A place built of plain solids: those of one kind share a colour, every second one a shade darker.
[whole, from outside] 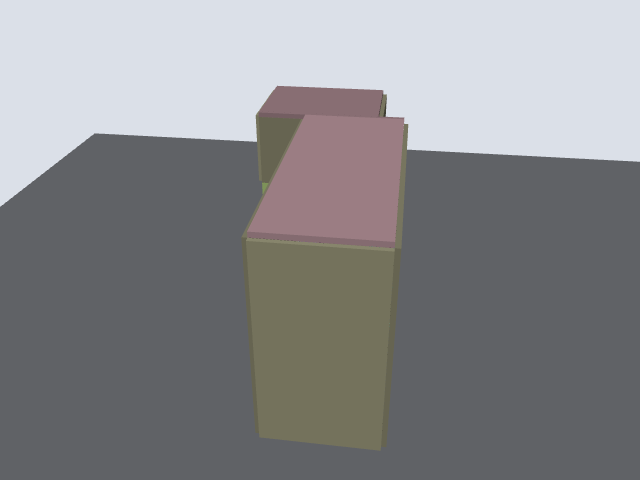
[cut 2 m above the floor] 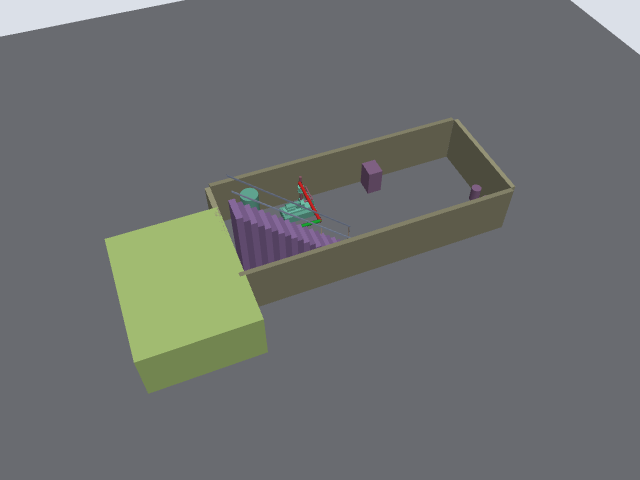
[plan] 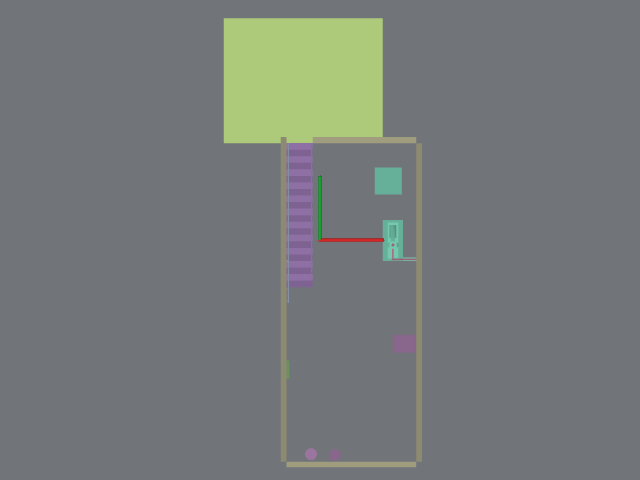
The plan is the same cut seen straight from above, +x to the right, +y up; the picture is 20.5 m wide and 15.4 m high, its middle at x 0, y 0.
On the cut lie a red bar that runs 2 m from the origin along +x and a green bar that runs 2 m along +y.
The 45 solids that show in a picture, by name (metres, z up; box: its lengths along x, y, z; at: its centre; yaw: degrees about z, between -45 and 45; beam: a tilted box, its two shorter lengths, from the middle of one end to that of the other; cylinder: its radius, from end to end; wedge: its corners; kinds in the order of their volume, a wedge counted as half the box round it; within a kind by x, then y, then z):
{
 "floor_1": {"box": [5.1, 4.01, 5.02], "at": [-0.54, 5.11, 2.21]},
 "wall_1": {"box": [0.18, 3.81, 3.09], "at": [-3.18, 5.21, 6.26]},
 "wall_2": {"box": [2.01, 0.2, 3.09], "at": [-2.08, 3.21, 6.26]},
 "wall_3": {"box": [0.18, 10.42, 7.86], "at": [-1.17, -1.9, 3.88]},
 "wall_4": {"box": [4.17, 0.18, 7.86], "at": [1.01, -7.2, 3.88]},
 "wall_5": {"box": [3.33, 0.2, 7.86], "at": [1.43, 3.21, 3.88]},
 "wall_6": {"box": [0.18, 3.81, 3.09], "at": [2.1, 5.21, 6.26]},
 "wall_7": {"box": [0.18, 10.22, 7.86], "at": [3.18, -2.0, 3.88]},
 "roof_1": {"box": [5.1, 3.81, 0.2], "at": [-0.54, 5.21, 7.91]},
 "roof_2": {"box": [6.18, 0.2, 0.2], "at": [0.0, 3.21, 7.91]},
 "roof_3": {"box": [4.17, 10.22, 0.2], "at": [1.01, -2.0, 7.91]},
 "tread_1": {"wedge": [[-1.08, -1.51, -0.05], [-1.08, -1.51, 0.21], [-1.08, -1.3, -0.05], [-1.08, -1.3, 0.21], [-0.24, -1.51, -0.05], [-0.24, -1.51, 0.21], [-0.24, -1.3, -0.05], [-0.24, -1.3, 0.21]]},
 "tread_2": {"wedge": [[-1.08, -1.3, -0.05], [-1.08, -1.3, 0.41], [-1.08, -1.09, -0.05], [-1.08, -1.09, 0.41], [-0.24, -1.3, -0.05], [-0.24, -1.3, 0.41], [-0.24, -1.09, -0.05], [-0.24, -1.09, 0.41]]},
 "tread_3": {"wedge": [[-1.08, -1.09, -0.05], [-1.08, -1.09, 0.62], [-1.08, -0.88, -0.05], [-1.08, -0.88, 0.62], [-0.24, -1.09, -0.05], [-0.24, -1.09, 0.62], [-0.24, -0.88, -0.05], [-0.24, -0.88, 0.61]]},
 "tread_4": {"wedge": [[-1.08, -0.89, -0.05], [-1.08, -0.89, 0.82], [-1.08, -0.67, -0.05], [-1.08, -0.67, 0.82], [-0.24, -0.88, -0.05], [-0.24, -0.88, 0.82], [-0.24, -0.67, -0.05], [-0.24, -0.67, 0.82]]},
 "tread_5": {"wedge": [[-1.08, -0.67, -0.05], [-1.08, -0.67, 1.03], [-1.08, -0.46, -0.05], [-1.08, -0.46, 1.02], [-0.24, -0.68, -0.05], [-0.24, -0.68, 1.03], [-0.24, -0.46, -0.05], [-0.24, -0.46, 1.02]]},
 "tread_6": {"wedge": [[-1.08, -0.46, -0.05], [-1.08, -0.46, 1.23], [-1.08, -0.25, -0.05], [-1.08, -0.25, 1.23], [-0.24, -0.46, -0.05], [-0.24, -0.46, 1.23], [-0.24, -0.25, -0.05], [-0.24, -0.25, 1.23]]},
 "tread_7": {"wedge": [[-1.08, -0.26, -0.05], [-1.08, -0.26, 1.44], [-1.08, -0.04, -0.05], [-1.08, -0.04, 1.44], [-0.24, -0.25, -0.05], [-0.24, -0.25, 1.44], [-0.24, -0.04, -0.05], [-0.24, -0.04, 1.44]]},
 "tread_8": {"wedge": [[-1.08, -0.04, -0.05], [-1.08, -0.04, 1.65], [-1.08, 0.17, -0.05], [-1.08, 0.17, 1.64], [-0.24, -0.04, -0.05], [-0.24, -0.04, 1.65], [-0.24, 0.17, -0.05], [-0.24, 0.17, 1.64]]},
 "tread_9": {"wedge": [[-1.08, 0.17, -0.05], [-1.08, 0.17, 1.85], [-1.08, 0.38, -0.05], [-1.08, 0.38, 1.85], [-0.24, 0.17, -0.05], [-0.24, 0.17, 1.85], [-0.24, 0.38, -0.05], [-0.24, 0.38, 1.85]]},
 "tread_10": {"wedge": [[-1.08, 0.38, -0.05], [-1.08, 0.38, 2.06], [-1.08, 0.59, -0.05], [-1.08, 0.59, 2.05], [-0.24, 0.38, -0.05], [-0.24, 0.38, 2.06], [-0.24, 0.59, -0.05], [-0.24, 0.59, 2.06]]},
 "tread_11": {"wedge": [[-1.08, 0.59, -0.05], [-1.08, 0.59, 2.26], [-1.08, 0.8, -0.05], [-1.08, 0.8, 2.26], [-0.24, 0.59, -0.05], [-0.24, 0.59, 2.26], [-0.24, 0.8, -0.05], [-0.24, 0.8, 2.26]]},
 "tread_12": {"wedge": [[-1.08, 0.8, -0.05], [-1.08, 0.8, 2.47], [-1.08, 1.01, -0.05], [-1.08, 1.01, 2.46], [-0.24, 0.8, -0.05], [-0.24, 0.8, 2.47], [-0.24, 1.01, -0.05], [-0.24, 1.01, 2.47]]},
 "tread_13": {"wedge": [[-1.08, 1.01, -0.05], [-1.08, 1.01, 2.67], [-1.08, 1.22, -0.05], [-1.08, 1.22, 2.67], [-0.24, 1.01, -0.05], [-0.24, 1.01, 2.67], [-0.24, 1.22, -0.05], [-0.24, 1.22, 2.67]]},
 "tread_14": {"wedge": [[-1.08, 1.22, -0.05], [-1.08, 1.22, 2.88], [-1.08, 1.43, -0.05], [-1.08, 1.43, 2.88], [-0.24, 1.22, -0.05], [-0.24, 1.22, 2.88], [-0.24, 1.43, -0.05], [-0.24, 1.43, 2.88]]},
 "tread_15": {"wedge": [[-1.08, 1.43, -0.05], [-1.08, 1.43, 3.08], [-1.08, 1.64, -0.05], [-1.08, 1.64, 3.08], [-0.24, 1.43, -0.05], [-0.24, 1.43, 3.08], [-0.24, 1.64, -0.05], [-0.24, 1.64, 3.08]]},
 "tread_16": {"wedge": [[-1.08, 1.64, -0.05], [-1.08, 1.64, 3.29], [-1.08, 1.85, -0.05], [-1.08, 1.85, 3.29], [-0.24, 1.64, -0.05], [-0.24, 1.64, 3.29], [-0.24, 1.85, -0.05], [-0.24, 1.85, 3.29]]},
 "tread_17": {"wedge": [[-1.08, 1.85, -0.05], [-1.08, 1.85, 3.5], [-1.08, 2.06, -0.05], [-1.08, 2.06, 3.49], [-0.24, 1.85, -0.05], [-0.24, 1.85, 3.49], [-0.24, 2.06, -0.05], [-0.24, 2.06, 3.49]]},
 "tread_18": {"wedge": [[-1.08, 2.06, -0.05], [-1.08, 2.06, 3.7], [-1.08, 2.27, -0.05], [-1.08, 2.27, 3.7], [-0.24, 2.06, -0.05], [-0.24, 2.06, 3.7], [-0.24, 2.27, -0.05], [-0.24, 2.27, 3.7]]},
 "tread_19": {"wedge": [[-1.08, 2.27, -0.05], [-1.08, 2.27, 3.91], [-1.08, 2.48, -0.05], [-1.08, 2.48, 3.9], [-0.24, 2.27, -0.05], [-0.24, 2.27, 3.91], [-0.24, 2.48, -0.05], [-0.24, 2.48, 3.9]]},
 "tread_20": {"wedge": [[-1.08, 2.48, -0.05], [-1.08, 2.48, 4.11], [-1.08, 2.69, -0.05], [-1.08, 2.69, 4.11], [-0.24, 2.48, -0.05], [-0.24, 2.48, 4.11], [-0.24, 2.69, -0.05], [-0.24, 2.69, 4.11]]},
 "tread_21": {"wedge": [[-1.08, 2.69, -0.05], [-1.08, 2.69, 4.32], [-1.08, 2.9, -0.05], [-1.08, 2.9, 4.31], [-0.24, 2.69, -0.05], [-0.24, 2.69, 4.32], [-0.24, 2.9, -0.05], [-0.24, 2.9, 4.31]]},
 "tread_22": {"wedge": [[-1.08, 2.9, -0.05], [-1.08, 2.9, 4.52], [-1.08, 3.11, -0.05], [-1.08, 3.11, 4.52], [-0.24, 2.9, -0.05], [-0.24, 2.9, 4.52], [-0.24, 3.11, -0.05], [-0.24, 3.11, 4.52]]},
 "plant_1": {"box": [0.87, 0.87, 0.32], "at": [2.19, 1.89, 0.11]},
 "plant_2": {"cylinder": 0.33, "from": [2.19, 1.89, 0.54], "to": [2.19, 1.89, 2.69]},
 "plant_3": {"wedge": [[2.23, 0.07, 0.66], [2.23, 0.48, 0.66], [2.3, 0.07, 0.72], [2.3, 0.48, 0.72], [2.38, 0.07, 0.72], [2.38, 0.48, 0.72], [2.45, 0.07, 0.66], [2.45, 0.48, 0.66]]},
 "plant_4": {"box": [0.65, 1.32, 0.35], "at": [2.34, -0.02, 0.13]},
 "plant_5": {"box": [0.34, 1.16, 0.09], "at": [2.34, -0.02, 0.35]},
 "guard_rail_1": {"wedge": [[-1.03, -1.73, 0.89], [-1.03, -1.73, 0.94], [-1.03, 3.11, 5.61], [-1.03, 3.11, 5.67], [-0.99, -1.73, 0.89], [-0.99, -1.73, 0.94], [-0.99, 3.11, 5.61], [-0.99, 3.11, 5.67]]},
 "guard_rail_2": {"wedge": [[-0.29, -1.05, 1.54], [-0.29, -1.05, 1.6], [-0.29, 3.04, 5.55], [-0.29, 3.04, 5.61], [-0.25, -1.05, 1.54], [-0.25, -1.05, 1.6], [-0.25, 3.04, 5.55], [-0.25, 3.04, 5.61]]},
 "bin_1": {"cylinder": 0.19, "from": [-0.29, -6.87, 0.0], "to": [-0.29, -6.87, 0.75]},
 "bin_2": {"cylinder": 0.19, "from": [0.48, -6.9, 0.0], "to": [0.48, -6.9, 0.62]},
 "bin_3": {"box": [0.72, 0.58, 1.11], "at": [2.69, -3.33, 0.51]},
 "cabinet_1": {"box": [0.09, 0.6, 0.63], "at": [-1.03, -4.16, 1.31]},
 "pipe_1": {"box": [0.78, 0.06, 0.06], "at": [2.7, -0.62, 0.61]}
}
